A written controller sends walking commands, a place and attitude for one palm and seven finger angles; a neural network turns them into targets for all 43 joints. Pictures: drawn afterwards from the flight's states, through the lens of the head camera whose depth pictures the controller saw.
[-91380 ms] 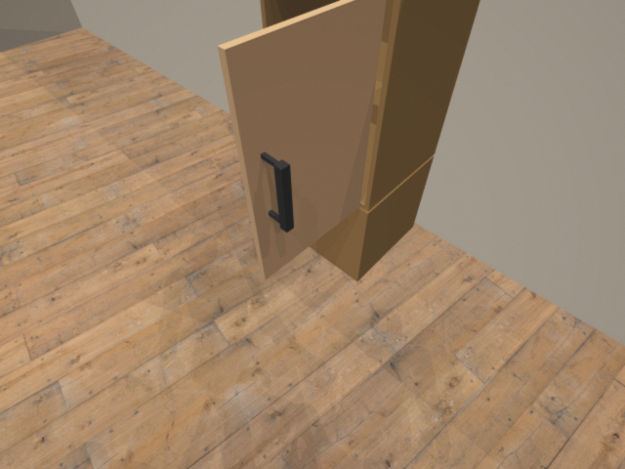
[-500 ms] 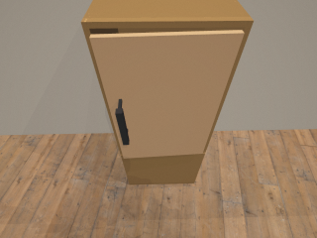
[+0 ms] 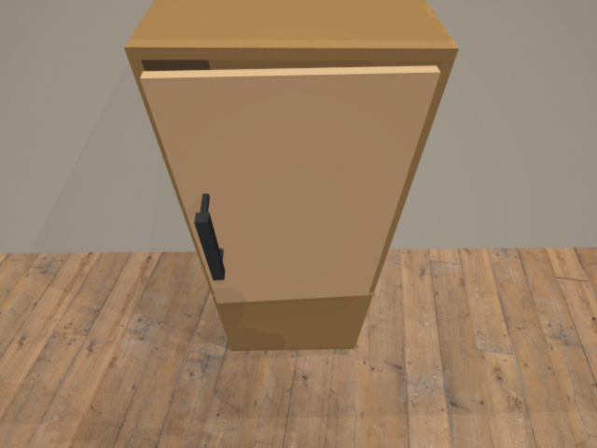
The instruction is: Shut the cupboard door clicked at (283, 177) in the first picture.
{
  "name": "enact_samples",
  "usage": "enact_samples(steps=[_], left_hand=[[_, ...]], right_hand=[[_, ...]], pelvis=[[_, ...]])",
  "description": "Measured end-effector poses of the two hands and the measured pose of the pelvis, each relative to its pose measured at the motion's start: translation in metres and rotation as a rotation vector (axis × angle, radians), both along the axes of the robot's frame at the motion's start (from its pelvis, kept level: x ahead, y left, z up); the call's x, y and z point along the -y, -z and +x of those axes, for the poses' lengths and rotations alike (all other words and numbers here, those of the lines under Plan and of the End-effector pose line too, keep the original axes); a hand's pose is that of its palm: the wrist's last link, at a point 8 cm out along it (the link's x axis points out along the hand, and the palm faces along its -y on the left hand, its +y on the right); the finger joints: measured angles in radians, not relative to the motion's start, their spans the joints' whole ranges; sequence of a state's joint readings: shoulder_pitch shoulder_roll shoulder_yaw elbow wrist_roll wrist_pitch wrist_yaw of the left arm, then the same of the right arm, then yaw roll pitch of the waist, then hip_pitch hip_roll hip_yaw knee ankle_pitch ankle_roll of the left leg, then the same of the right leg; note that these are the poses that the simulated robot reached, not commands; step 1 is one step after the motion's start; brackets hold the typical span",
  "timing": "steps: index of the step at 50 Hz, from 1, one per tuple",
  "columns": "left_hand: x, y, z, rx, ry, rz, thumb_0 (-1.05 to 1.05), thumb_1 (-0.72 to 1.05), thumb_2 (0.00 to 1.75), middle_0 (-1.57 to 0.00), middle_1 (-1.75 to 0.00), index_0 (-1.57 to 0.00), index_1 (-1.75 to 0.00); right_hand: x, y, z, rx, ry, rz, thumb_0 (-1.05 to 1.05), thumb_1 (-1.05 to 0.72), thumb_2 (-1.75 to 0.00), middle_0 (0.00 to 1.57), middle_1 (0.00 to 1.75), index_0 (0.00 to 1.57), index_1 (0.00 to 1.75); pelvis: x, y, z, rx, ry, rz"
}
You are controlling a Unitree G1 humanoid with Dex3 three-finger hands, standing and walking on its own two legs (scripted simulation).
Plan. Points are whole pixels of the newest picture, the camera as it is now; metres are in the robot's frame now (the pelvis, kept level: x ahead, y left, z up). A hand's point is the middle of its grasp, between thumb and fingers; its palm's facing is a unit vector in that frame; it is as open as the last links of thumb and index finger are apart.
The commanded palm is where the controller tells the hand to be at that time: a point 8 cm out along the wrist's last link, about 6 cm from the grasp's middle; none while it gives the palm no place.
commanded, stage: look again from close up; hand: left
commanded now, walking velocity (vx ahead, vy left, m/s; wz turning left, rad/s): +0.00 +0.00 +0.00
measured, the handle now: (212, 239) +0.45 +0.19 -0.05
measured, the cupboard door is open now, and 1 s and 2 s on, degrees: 3 3 3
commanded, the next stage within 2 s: raise the hand and make a fist in 0.26 s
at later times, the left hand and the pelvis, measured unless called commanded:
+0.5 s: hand (178, 409) +0.18 +0.18 -0.06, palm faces +0.30 -0.93 -0.20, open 7.3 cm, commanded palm +0.11 +0.21 -0.07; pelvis +0.01 -0.04 -0.01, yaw +2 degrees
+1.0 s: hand (191, 420) +0.16 +0.15 -0.04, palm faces +0.06 -1.00 -0.05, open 5.1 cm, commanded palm +0.13 +0.21 -0.06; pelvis -0.05 -0.05 -0.13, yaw +4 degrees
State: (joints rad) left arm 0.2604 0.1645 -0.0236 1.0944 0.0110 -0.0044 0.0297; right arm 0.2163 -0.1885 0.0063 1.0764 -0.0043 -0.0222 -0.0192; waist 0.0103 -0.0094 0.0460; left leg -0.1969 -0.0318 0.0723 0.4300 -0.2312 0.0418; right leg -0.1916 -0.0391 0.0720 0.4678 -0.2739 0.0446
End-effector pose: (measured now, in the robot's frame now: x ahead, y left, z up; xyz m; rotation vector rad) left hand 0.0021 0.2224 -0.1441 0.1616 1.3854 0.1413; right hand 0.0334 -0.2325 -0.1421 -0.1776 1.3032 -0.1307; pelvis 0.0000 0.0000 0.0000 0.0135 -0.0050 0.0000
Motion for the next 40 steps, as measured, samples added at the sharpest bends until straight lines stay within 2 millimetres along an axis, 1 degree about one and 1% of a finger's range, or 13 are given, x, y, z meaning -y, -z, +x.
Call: enact_samples(steps=[10,19,20,21,23,26,28,29,31,33,37,39,40], left_hand=[[0.008,-0.005,0.032,0.057,0.013,0.028,0.01,0.91,0.9,-0.2,-0.3,-0.2,-0.3],[0.013,-0.008,0.045,0.084,0.017,0.052,0.01,0.91,0.9,-0.2,-0.3,-0.2,-0.3],[0.008,-0.013,0.055,0.151,-0.054,0.051,0.01,0.91,0.9,-0.2,-0.3,-0.2,-0.3],[0.003,-0.025,0.073,0.286,-0.081,0.072,0.02,0.91,0.9,-0.21,-0.3,-0.2,-0.3],[-0.002,-0.063,0.11,0.586,-0.109,0.117,0.02,0.91,0.9,-0.21,-0.31,-0.21,-0.31],[0.003,-0.118,0.158,0.952,-0.11,0.13,0.02,0.91,0.9,-0.23,-0.33,-0.22,-0.33],[0.009,-0.14,0.177,1.151,-0.083,0.105,0.02,0.91,0.9,-0.24,-0.35,-0.24,-0.35],[0.013,-0.145,0.182,1.236,-0.068,0.08,0.01,0.91,0.9,-0.26,-0.36,-0.25,-0.36],[0.022,-0.141,0.179,1.371,-0.03,0.014,0.01,0.91,0.9,-0.28,-0.39,-0.28,-0.39],[0.03,-0.123,0.164,1.43,0.014,-0.045,0.01,0.91,0.9,-0.31,-0.42,-0.31,-0.42],[0.032,-0.066,0.116,1.31,0.005,-0.091,0.01,0.91,0.9,-0.38,-0.49,-0.38,-0.5],[0.025,-0.048,0.094,1.246,-0.032,-0.062,0.01,0.9,0.9,-0.42,-0.53,-0.42,-0.54],[0.02,-0.045,0.087,1.24,-0.048,-0.036,0.02,0.9,0.9,-0.44,-0.55,-0.43,-0.55]], right_hand=[[0.016,0.003,0.006,-0.01,0.009,0.006,0.0,-0.9,-0.9,0.2,0.3,0.2,0.3],[0.03,0.004,0.008,-0.022,0.012,0.002,0.0,-0.9,-0.9,0.2,0.3,0.2,0.3],[0.033,0.002,0.011,0.014,0.007,-0.016,0.0,-0.9,-0.9,0.2,0.3,0.2,0.3],[0.036,-0.001,0.016,0.081,0.007,-0.041,0.01,-0.9,-0.9,0.2,0.3,0.2,0.3],[0.043,-0.007,0.031,0.223,-0.005,-0.064,0.01,-0.9,-0.9,0.2,0.3,0.2,0.3],[0.052,-0.013,0.061,0.416,-0.03,-0.055,0.01,-0.9,-0.9,0.2,0.3,0.2,0.3],[0.057,-0.016,0.082,0.523,-0.048,-0.049,0.01,-0.9,-0.9,0.2,0.3,0.2,0.3],[0.059,-0.018,0.092,0.569,-0.061,-0.049,0.01,-0.9,-0.9,0.2,0.3,0.2,0.3],[0.063,-0.021,0.111,0.645,-0.098,-0.053,0.01,-0.9,-0.9,0.2,0.3,0.2,0.3],[0.066,-0.021,0.127,0.7,-0.143,-0.061,0.01,-0.9,-0.9,0.2,0.3,0.2,0.3],[0.067,-0.012,0.152,0.773,-0.229,-0.084,0.01,-0.9,-0.9,0.2,0.3,0.2,0.3],[0.063,-0.004,0.161,0.795,-0.26,-0.087,0.01,-0.9,-0.9,0.2,0.3,0.19,0.3],[0.059,0.001,0.164,0.803,-0.272,-0.085,0.01,-0.9,-0.9,0.2,0.3,0.19,0.3]], pelvis=[[0.017,0.0,0.01,0.001,0.0,0.0],[0.028,0.0,0.015,0.0,-0.003,-0.005],[0.029,0.002,0.013,0.005,-0.006,-0.006],[0.031,0.005,0.011,0.004,-0.009,-0.003],[0.034,0.01,0.011,-0.002,-0.019,0.011],[0.036,0.017,0.006,-0.031,-0.05,0.008],[0.039,0.025,-0.001,-0.072,-0.057,0.007],[0.042,0.03,-0.005,-0.097,-0.054,0.009],[0.048,0.043,-0.013,-0.147,-0.045,0.017],[0.054,0.059,-0.021,-0.186,-0.042,0.023],[0.059,0.089,-0.034,-0.234,-0.055,0.013],[0.06,0.102,-0.039,-0.247,-0.063,-0.001],[0.059,0.107,-0.041,-0.251,-0.067,-0.009]])
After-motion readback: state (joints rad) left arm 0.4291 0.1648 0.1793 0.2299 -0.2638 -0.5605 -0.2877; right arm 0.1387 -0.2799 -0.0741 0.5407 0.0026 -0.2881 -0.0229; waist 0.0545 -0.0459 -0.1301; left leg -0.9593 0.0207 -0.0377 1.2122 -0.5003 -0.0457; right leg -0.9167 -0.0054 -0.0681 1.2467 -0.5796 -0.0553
